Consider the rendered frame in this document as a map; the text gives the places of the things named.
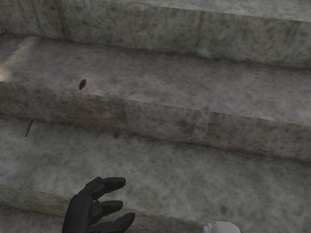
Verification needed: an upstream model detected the left robot hand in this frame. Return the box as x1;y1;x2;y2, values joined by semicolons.
61;177;135;233

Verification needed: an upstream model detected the right robot thigh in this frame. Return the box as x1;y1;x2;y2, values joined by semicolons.
202;221;240;233

